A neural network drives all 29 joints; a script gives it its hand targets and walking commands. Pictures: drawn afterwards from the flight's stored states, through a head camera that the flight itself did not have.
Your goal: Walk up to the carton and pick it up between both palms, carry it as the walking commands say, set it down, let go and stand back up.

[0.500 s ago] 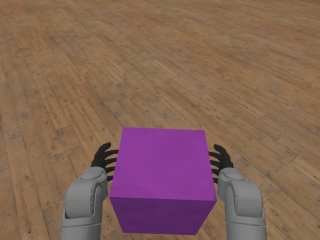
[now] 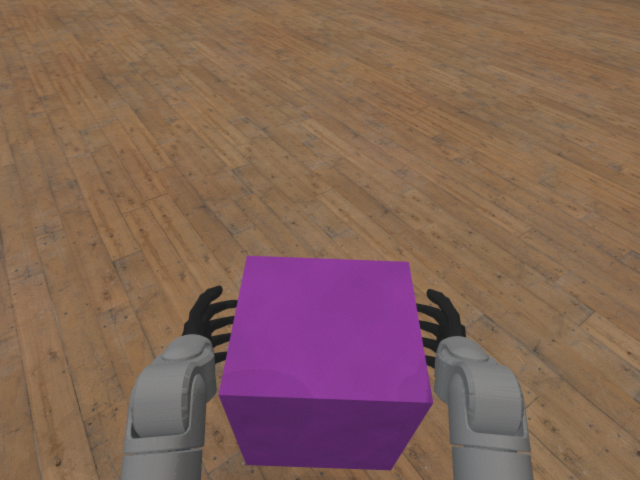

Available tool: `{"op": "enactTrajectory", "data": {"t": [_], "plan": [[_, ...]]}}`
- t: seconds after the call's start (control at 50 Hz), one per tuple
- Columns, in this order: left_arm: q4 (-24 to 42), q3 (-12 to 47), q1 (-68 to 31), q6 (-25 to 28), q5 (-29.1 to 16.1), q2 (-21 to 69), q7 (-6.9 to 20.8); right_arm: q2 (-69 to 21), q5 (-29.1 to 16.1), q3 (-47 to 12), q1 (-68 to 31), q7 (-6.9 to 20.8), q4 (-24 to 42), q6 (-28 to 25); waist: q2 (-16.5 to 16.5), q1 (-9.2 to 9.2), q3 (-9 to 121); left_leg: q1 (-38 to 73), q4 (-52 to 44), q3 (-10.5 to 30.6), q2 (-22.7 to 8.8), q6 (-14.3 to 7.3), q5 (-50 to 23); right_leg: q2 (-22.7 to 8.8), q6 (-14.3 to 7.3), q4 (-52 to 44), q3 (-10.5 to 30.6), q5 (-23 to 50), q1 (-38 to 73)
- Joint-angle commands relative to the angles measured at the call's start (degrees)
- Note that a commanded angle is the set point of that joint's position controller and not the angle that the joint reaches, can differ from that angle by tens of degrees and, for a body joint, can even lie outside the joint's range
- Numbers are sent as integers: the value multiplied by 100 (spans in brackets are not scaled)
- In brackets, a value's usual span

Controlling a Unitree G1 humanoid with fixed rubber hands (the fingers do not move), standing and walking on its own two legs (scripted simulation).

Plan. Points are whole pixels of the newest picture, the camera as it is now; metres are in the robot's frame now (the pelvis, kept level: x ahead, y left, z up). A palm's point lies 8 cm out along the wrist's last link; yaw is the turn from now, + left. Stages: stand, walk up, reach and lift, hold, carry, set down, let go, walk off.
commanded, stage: carry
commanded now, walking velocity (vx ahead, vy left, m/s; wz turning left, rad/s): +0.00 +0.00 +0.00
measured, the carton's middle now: (323, 369) +0.29 +0.00 +0.00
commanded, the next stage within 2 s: none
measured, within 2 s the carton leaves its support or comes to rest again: neither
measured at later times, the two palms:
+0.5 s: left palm (230, 351) +0.27 +0.11 +0.08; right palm (484, 357) +0.26 -0.19 +0.07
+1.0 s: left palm (268, 361) +0.25 +0.06 +0.08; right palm (529, 361) +0.25 -0.23 +0.08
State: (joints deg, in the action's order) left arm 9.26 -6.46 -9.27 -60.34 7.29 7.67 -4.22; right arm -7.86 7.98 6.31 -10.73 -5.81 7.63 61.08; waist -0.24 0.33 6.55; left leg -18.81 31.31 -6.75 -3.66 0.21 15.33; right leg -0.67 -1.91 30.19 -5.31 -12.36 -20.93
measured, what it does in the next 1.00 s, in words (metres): lifts its left foot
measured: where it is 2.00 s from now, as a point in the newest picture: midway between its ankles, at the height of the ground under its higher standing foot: outside the picture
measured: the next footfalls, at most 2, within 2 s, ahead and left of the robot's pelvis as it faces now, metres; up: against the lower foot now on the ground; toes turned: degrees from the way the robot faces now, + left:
left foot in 1.02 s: -0.03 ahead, +0.03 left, +0.00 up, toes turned +9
right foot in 1.34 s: +0.03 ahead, -0.32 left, +0.00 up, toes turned -7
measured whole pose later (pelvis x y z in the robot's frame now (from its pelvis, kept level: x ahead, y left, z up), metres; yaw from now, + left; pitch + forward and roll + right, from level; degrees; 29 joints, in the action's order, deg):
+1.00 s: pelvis -0.02 -0.08 +0.00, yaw +0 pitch +5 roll +0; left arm 21.3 -5.6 -10.9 -68.9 6.1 7.9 -5.1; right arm -8.0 5.9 6.4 -11.8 -7.2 20.6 69.9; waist 0.7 0.0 3.3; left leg -20.0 38.6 -7.4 -3.4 0.0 23.9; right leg 4.0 -9.0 26.4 -12.5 -9.2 -23.5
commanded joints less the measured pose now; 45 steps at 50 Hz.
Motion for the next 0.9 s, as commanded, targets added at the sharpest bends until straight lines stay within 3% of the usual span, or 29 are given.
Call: {"op": "enactTrajectory", "data": {"t": [0.0,0.12,0.16,0.26,0.34,0.38,0.4,0.44,0.46,0.5,0.54,0.56,0.6,0.62,0.64,0.66,0.68,0.7,0.72,0.74,0.76,0.78,0.8,0.84,0.88], "plan": [[385,3505,-2594,110,-1823,4841,1208,-4909,-1984,-3603,-2701,1330,587,-174,4,-1,1355,547,-446,562,-442,-198,-533,-595,-159,-467,616,886,517],[354,3479,-2582,165,-1792,4819,1202,-4884,-1949,-3571,-2687,1322,548,-229,4,-3,1352,557,-448,560,-443,-191,-534,-596,-159,-474,615,890,519],[1414,4098,-2711,-97,-2311,5060,1196,-5143,-2462,-4201,-2812,1298,1570,30,41,5,1389,625,-435,626,-605,-137,-717,-561,-100,-326,513,979,462],[1319,4109,-2433,-726,-2388,4910,1259,-5006,-2438,-4071,-2329,1323,1366,621,-441,21,1316,661,-539,1125,-1262,-317,-942,-418,35,329,311,716,60],[1184,4090,-2751,-890,-2450,5050,1332,-5126,-2456,-4051,-2604,1389,1320,761,-620,16,1047,338,-519,1170,-1406,-325,-570,-370,40,358,308,169,-96],[1127,4066,-2862,-920,-2482,5143,1351,-5221,-2485,-4064,-2758,1403,1346,798,-323,11,1029,73,-246,928,-1220,-185,-303,-483,8,102,504,478,92],[1108,4056,-2900,-931,-2491,5190,1357,-5286,-2509,-4082,-2811,1408,1375,817,29,17,1069,-102,57,676,-1006,-54,-122,-654,-25,-159,772,739,275],[1039,4037,-2866,-947,-2464,5298,1358,-5362,-2574,-4129,-2880,1415,1427,859,701,12,1239,-367,851,100,-492,212,396,-1126,-230,-748,1403,1109,624],[973,4018,-2791,-950,-2418,5342,1346,-5365,-2609,-4143,-2907,1428,1415,882,743,-1,1248,-373,967,-10,-325,240,607,-1214,-343,-851,1442,1154,626],[1011,4013,-2737,-932,-2370,5403,1311,-5416,-2668,-4192,-2967,1470,1441,886,602,-7,1302,-183,749,-109,-211,163,525,-1135,-414,-808,1159,1322,589],[1146,4016,-2690,-912,-2349,5409,1277,-5468,-2726,-4234,-2996,1503,1501,878,446,2,1442,257,357,-28,-347,70,-18,-963,-308,-630,805,1367,446],[1237,4031,-2687,-907,-2343,5392,1267,-5484,-2751,-4245,-2964,1514,1526,874,311,17,1505,520,175,149,-540,5,-241,-854,-197,-473,656,1247,288],[1480,4105,-2809,-905,-2382,5380,1266,-5508,-2750,-4238,-2789,1514,1568,846,-626,61,1579,887,-354,1212,-1418,-243,-857,-464,142,335,322,978,-103],[1503,4104,-2823,-923,-2378,5363,1275,-5508,-2717,-4224,-2740,1503,1566,842,-1100,44,1482,910,-524,1636,-1835,-449,-1269,-325,249,801,249,295,-319],[1460,4093,-2804,-943,-2372,5338,1294,-5497,-2675,-4225,-2719,1488,1570,841,-1312,26,1399,826,-512,1752,-2083,-623,-1660,-291,312,1160,239,-539,-460],[1371,4092,-2744,-960,-2394,5334,1328,-5474,-2612,-4223,-2697,1465,1566,844,-1313,6,1312,621,-401,1732,-2128,-624,-1811,-322,324,1108,355,-929,-420],[1281,4080,-2679,-968,-2424,5347,1357,-5445,-2558,-4207,-2684,1448,1572,845,-1120,-14,1294,242,-284,1508,-1966,-432,-1682,-337,281,749,411,-795,-18],[1247,4091,-2718,-969,-2476,5373,1384,-5419,-2527,-4192,-2697,1437,1589,845,-788,-36,1288,-358,-102,1100,-1625,-124,-1078,-386,209,162,511,-464,658],[1218,4056,-2735,-953,-2486,5342,1401,-5414,-2537,-4177,-2748,1440,1666,851,461,-39,1194,-842,684,357,-923,229,140,-939,94,-1006,1305,-197,960],[1079,3982,-2563,-940,-2455,5366,1412,-5374,-2584,-4215,-2943,1442,1771,853,1801,-129,1101,-1493,1800,-243,-162,448,1680,-1727,-150,-1628,2229,676,1178],[1093,3999,-2721,-921,-2505,5510,1418,-5488,-2621,-4275,-3030,1430,1738,836,1326,-85,1182,-1374,2595,157,-152,275,2046,-1672,-214,-1493,1951,1146,1162],[1152,4016,-2707,-888,-2502,5529,1418,-5549,-2678,-4302,-3009,1428,1726,803,745,-89,1349,-1343,2874,232,-172,147,1836,-1554,-312,-1353,1632,1237,1231],[1218,4048,-2688,-865,-2504,5545,1403,-5589,-2728,-4300,-2964,1428,1712,790,444,-83,1442,-1321,2992,242,-226,80,1522,-1422,-398,-1212,1294,1382,1344],[1420,4088,-2719,-832,-2524,5634,1347,-5630,-2799,-4357,-2949,1443,1840,788,421,-87,1572,-1254,2663,173,-174,112,1336,-1199,-552,-956,866,1966,1648],[1501,4100,-2667,-833,-2490,5462,1326,-5542,-2804,-4368,-2936,1416,1902,802,619,-84,1692,-930,2149,116,-58,113,1392,-1159,-599,-958,801,2182,1703]]}}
